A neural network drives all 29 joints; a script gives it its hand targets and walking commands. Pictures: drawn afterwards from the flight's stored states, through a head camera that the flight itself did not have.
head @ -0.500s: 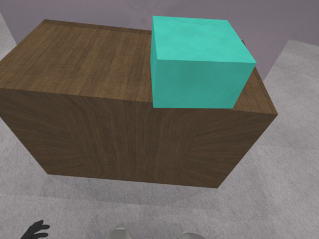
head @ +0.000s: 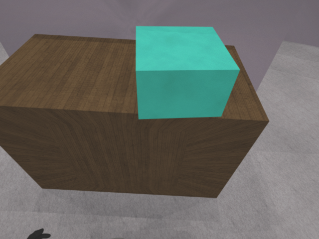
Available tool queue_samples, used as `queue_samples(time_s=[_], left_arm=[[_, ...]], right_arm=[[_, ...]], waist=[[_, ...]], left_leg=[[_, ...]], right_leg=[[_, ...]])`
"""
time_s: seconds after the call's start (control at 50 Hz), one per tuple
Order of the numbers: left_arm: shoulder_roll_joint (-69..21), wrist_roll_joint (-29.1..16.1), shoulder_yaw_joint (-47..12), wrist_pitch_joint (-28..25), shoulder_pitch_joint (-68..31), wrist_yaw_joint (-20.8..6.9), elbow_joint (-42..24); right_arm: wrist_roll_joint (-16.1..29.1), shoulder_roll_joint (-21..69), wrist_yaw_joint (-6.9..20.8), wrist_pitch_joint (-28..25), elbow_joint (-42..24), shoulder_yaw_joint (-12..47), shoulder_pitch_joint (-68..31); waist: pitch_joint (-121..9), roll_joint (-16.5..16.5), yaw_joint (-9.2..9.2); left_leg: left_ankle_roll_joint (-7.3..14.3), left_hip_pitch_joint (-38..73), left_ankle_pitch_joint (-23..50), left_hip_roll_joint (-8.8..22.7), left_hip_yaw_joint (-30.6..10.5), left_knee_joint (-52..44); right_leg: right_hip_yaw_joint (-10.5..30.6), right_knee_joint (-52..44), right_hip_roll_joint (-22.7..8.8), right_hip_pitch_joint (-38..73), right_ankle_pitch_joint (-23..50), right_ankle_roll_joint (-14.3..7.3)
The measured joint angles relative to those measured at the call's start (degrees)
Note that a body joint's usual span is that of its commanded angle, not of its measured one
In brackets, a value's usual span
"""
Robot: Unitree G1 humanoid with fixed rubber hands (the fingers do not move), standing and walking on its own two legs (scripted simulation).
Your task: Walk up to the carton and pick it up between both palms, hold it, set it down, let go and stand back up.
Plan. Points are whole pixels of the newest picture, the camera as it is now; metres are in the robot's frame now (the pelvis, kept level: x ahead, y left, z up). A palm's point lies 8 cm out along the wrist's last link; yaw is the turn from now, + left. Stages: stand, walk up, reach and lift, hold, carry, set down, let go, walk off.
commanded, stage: walk up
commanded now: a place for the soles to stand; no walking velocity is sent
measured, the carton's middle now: (177, 70) +0.64 -0.05 +0.09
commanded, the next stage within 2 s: none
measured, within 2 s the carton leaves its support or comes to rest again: neither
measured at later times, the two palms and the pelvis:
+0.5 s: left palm (40, 224) +0.19 +0.31 -0.09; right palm (289, 218) +0.20 -0.33 -0.06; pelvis +0.13 +0.00 +0.01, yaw -1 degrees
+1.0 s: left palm (66, 195) +0.26 +0.27 -0.09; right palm (298, 232) +0.18 -0.37 -0.10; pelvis +0.14 -0.04 +0.00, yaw -1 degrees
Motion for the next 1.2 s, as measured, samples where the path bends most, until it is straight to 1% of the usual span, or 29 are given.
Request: queue_samples(time_s=[0.06, 0.12, 0.16, 0.22, 0.28, 0.3, 0.32, 0.34, 0.36, 0.38, 0.42, 0.46, 0.5, 0.54, 0.58, 0.6, 0.62, 0.64, 0.68, 0.72, 0.76, 0.84, 0.88, 0.92, 0.96, 1.02, 1.04, 1.08, 1.2], left_arm=[[0.01, 0.0, 0.01, -0.26, 1.1, 0.46, 0.01], [0.0, 0.0, -0.01, -0.32, 3.13, 1.46, 0.02], [-0.01, 0.0, -0.02, -0.32, 4.64, 1.64, 0.02], [-0.02, 0.0, -0.02, -0.32, 6.43, 1.75, 0.01], [-0.03, 0.0, -0.02, -0.32, 7.26, 1.78, 0.0], [-0.03, 0.0, -0.02, -0.28, 7.31, 1.78, 0.0], [-0.05, 0.01, -0.02, -0.18, 7.31, 1.78, 0.02], [0.02, 0.01, -0.02, -0.01, 7.12, 1.81, 0.07], [-0.07, 0.01, -0.03, 0.22, 6.98, 1.8, 0.08], [-0.31, 0.01, -0.17, 0.5, 6.97, 1.78, 0.08], [-0.31, 0.01, -0.45, 0.94, 6.8, 1.76, 0.04], [-0.3, 0.01, -0.44, 0.94, 5.92, 1.76, 0.0], [-0.29, 0.0, -0.43, 0.94, 4.04, 1.76, -0.03], [-0.27, 0.0, -0.43, 0.94, 1.74, 1.7, -0.05], [-0.25, 0.0, -0.44, 0.93, -0.19, 1.69, -0.06], [-0.24, 0.0, -0.44, 0.81, -0.88, 1.7, -0.07], [-0.23, 0.0, -0.44, 0.45, -1.25, 1.74, -0.07], [-0.26, 0.0, -0.43, 0.08, -1.34, 1.86, -0.02], [-0.33, 0.0, -0.46, 0.04, -1.51, 1.89, 0.02], [-0.44, 0.0, -0.62, 0.49, -1.87, 1.89, 0.0], [-0.45, 0.0, -0.61, 0.81, -2.43, 2.18, -0.02], [-0.46, 0.0, -0.63, 0.82, -3.34, 2.79, -0.02], [-0.47, 0.0, -0.63, 0.82, -3.59, 2.8, -0.02], [-0.47, 0.0, -0.63, 0.9, -3.84, 2.81, 0.0], [-0.56, 0.0, -0.65, 1.59, -3.95, 2.82, 0.04], [-0.68, 0.0, -0.66, 2.17, -3.92, 2.85, 0.13], [-0.68, 0.0, -0.67, 2.17, -3.92, 2.85, 0.12], [-0.68, 0.0, -0.67, 2.09, -3.93, 2.85, 0.12], [-0.68, 0.0, -0.66, 1.39, -3.93, 2.85, 0.13]], right_arm=[[0.0, 0.01, 0.0, 0.32, -0.04, 0.95, 0.01], [0.01, -0.02, 0.02, -0.36, -0.07, 1.06, -0.48], [0.01, -0.03, 0.07, -0.54, -0.17, 1.05, -1.28], [0.01, -0.05, 0.15, -0.56, -0.95, 1.06, -2.7], [0.01, -0.05, 0.2, -0.79, -1.89, 1.06, -3.84], [0.01, -0.07, 0.2, -1.11, -2.18, 1.03, -3.9], [0.01, -0.08, 0.19, -1.74, -2.41, 0.88, -3.9], [0.01, 0.3, 0.19, -2.47, -2.46, 0.78, -4.25], [0.01, 0.71, 0.18, -3.13, -2.7, 0.79, -4.46], [0.01, 0.81, 0.16, -3.6, -2.86, 0.78, -4.43], [0.01, 0.83, -0.04, -3.59, -2.84, 0.72, -4.23], [0.01, 0.84, -0.71, -3.33, -2.83, 0.55, -3.65], [0.01, 0.84, -1.31, -3.15, -2.83, 0.52, -2.52], [0.01, 0.85, -1.46, -2.94, -2.82, 0.54, -1.39], [0.01, 0.86, -1.46, -2.53, -2.81, 0.58, -1.07], [0.01, 0.87, -1.45, -2.31, -2.81, 0.62, -1.06], [0.01, 0.87, -1.46, -2.05, -2.8, 0.64, -1.06], [0.01, 0.86, -1.46, -1.67, -2.77, 0.63, -1.13], [0.0, 0.87, -1.51, -0.26, -2.74, 1.02, -1.92], [0.01, 0.86, -1.52, 1.52, -2.7, 1.17, -2.3], [0.01, 0.85, -1.51, 2.53, -2.49, 1.31, -2.3], [0.01, 0.83, -1.24, 3.01, -1.11, 1.38, -2.28], [0.01, 0.81, -1.05, 2.91, -0.39, 1.38, -2.28], [0.01, 0.91, -0.9, 2.28, 0.11, 1.4, -2.28], [0.01, 1.31, -0.81, 1.53, 0.93, 1.55, -2.16], [0.01, 1.3, -0.76, 1.53, 1.51, 1.55, -1.85], [0.01, 1.3, -0.76, 1.43, 1.5, 1.55, -1.84], [0.01, 1.3, -0.76, 1.06, 1.5, 1.62, -1.97], [0.0, 1.3, -0.75, 0.79, 1.51, 2.14, -3.16]], waist=[[1.95, 0.36, 1.51], [3.71, 0.7, 2.8], [4.83, 0.75, 3.31], [6.1, 0.83, 4.0], [6.82, 1.0, 4.64], [6.78, 1.09, 4.7], [6.84, 1.08, 4.72], [7.71, -0.01, 4.66], [8.64, -1.22, 4.58], [8.96, -1.54, 4.11], [8.79, -1.59, 2.04], [8.7, -1.63, 0.25], [8.69, -1.76, -0.91], [8.68, -1.85, -1.63], [8.83, -1.88, -2.33], [9.0, -1.9, -2.5], [9.22, -1.92, -2.5], [9.58, -1.87, -2.42], [11.03, -1.0, -2.26], [11.58, 0.3, -2.08], [11.46, 1.32, -1.48], [10.41, 2.46, -1.3], [9.55, 2.49, -1.3], [9.44, 2.18, -1.25], [9.73, 0.47, -1.21], [8.86, 0.57, -1.25], [8.57, 0.53, -1.26], [8.06, 0.53, -1.21], [6.38, 0.63, -1.21]], left_leg=[[0.0, -0.2, 1.99, -0.83, -0.01, 6.72], [0.0, -0.23, 5.48, -0.81, -0.04, 7.32], [0.0, -0.23, 6.6, -0.81, -0.06, 6.9], [0.0, -0.24, 7.74, -0.8, -0.09, 2.6], [0.0, -0.23, 8.75, -0.8, -0.07, -4.82], [0.0, -0.01, 10.23, -0.82, 0.12, -8.18], [0.0, 0.87, 13.44, -0.92, 0.54, -12.41], [0.0, 1.26, 15.25, -1.51, 1.32, -12.66], [0.0, 1.66, 14.17, -2.04, 2.37, -11.75], [0.0, 1.89, 12.43, -2.05, 2.87, -10.83], [0.0, 2.58, 10.27, -1.97, 2.87, -10.51], [0.0, 3.48, 9.31, -1.72, 2.9, -10.52], [0.0, 4.09, 8.74, -1.63, 2.94, -10.53], [0.0, 4.31, 8.3, -1.58, 2.97, -10.52], [0.0, 4.28, 7.92, -1.38, 2.99, -10.22], [0.0, 4.26, 7.55, -1.16, 3.0, -9.63], [0.0, 4.26, 6.87, -0.86, 3.02, -8.34], [0.0, 4.17, 5.86, -0.46, 2.95, -6.13], [0.01, 3.75, 2.63, 0.11, 2.01, -0.67], [0.0, 3.1, 0.6, 0.0, 1.94, 4.45], [0.0, 2.97, 0.54, -0.32, 1.91, 6.73], [0.0, 2.95, -0.04, -0.33, 1.88, 5.99], [0.01, 3.12, -0.87, -0.31, 1.84, 2.58], [0.0, 4.09, -0.03, -0.53, 1.94, -2.74], [0.0, 4.31, 1.01, -1.91, 2.75, -3.41], [0.0, 4.32, 1.13, -1.7, 2.74, -3.5], [0.0, 4.32, 1.05, -1.68, 2.75, -3.5], [0.01, 4.32, 0.91, -1.68, 2.75, -3.49], [0.0, 4.33, 0.78, -1.92, 2.77, -3.51]], right_leg=[[-0.7, -3.04, 0.59, 5.29, -1.38, -0.74], [-0.9, -7.74, 1.02, 10.69, -0.66, -0.98], [-0.77, -10.03, 1.07, 13.57, -0.57, -1.01], [-0.51, -11.87, 1.23, 16.02, -1.06, -0.83], [-0.7, -12.06, 1.76, 16.74, -2.41, -0.46], [-0.98, -11.81, 1.98, 16.68, -3.07, -0.32], [-1.1, -10.6, 2.05, 16.27, -3.98, -0.23], [-0.53, -7.44, 1.22, 15.26, -4.68, -0.39], [0.74, -2.54, 0.49, 13.34, -4.45, -0.48], [1.96, 2.54, 0.69, 11.0, -4.37, -0.38], [3.49, 11.18, 1.24, 5.98, -4.1, 0.08], [4.45, 16.0, 1.01, 1.14, -3.41, 0.48], [5.04, 16.54, -0.12, -3.18, -3.08, 0.64], [5.18, 14.02, -1.72, -6.65, -2.67, 0.77], [5.2, 7.89, -2.88, -8.19, 0.77, 0.8], [5.21, 3.32, -3.07, -7.74, 4.49, 0.64], [5.1, -1.45, -3.07, -6.4, 8.6, 0.44], [4.95, -3.82, -2.9, -5.1, 11.07, 0.65], [4.48, -0.39, -1.72, -4.89, 9.39, 1.28], [3.69, 0.53, -0.77, -4.05, 7.99, 1.04], [3.23, -0.32, 0.08, -3.43, 8.16, 0.66], [2.01, -2.15, 0.84, -4.05, 9.31, -0.12], [1.5, -2.36, 0.85, -5.4, 9.67, -0.26], [1.33, -2.36, 0.63, -6.37, 10.05, 0.2], [2.43, -2.37, -0.52, -6.33, 9.85, 0.85], [2.46, -2.3, -0.28, -6.12, 6.07, 1.47], [2.43, -2.58, -0.29, -6.04, 6.52, 1.52], [2.41, -4.3, -0.29, -5.61, 12.3, 1.6], [2.48, -4.29, -0.52, -5.41, 10.54, 1.6]])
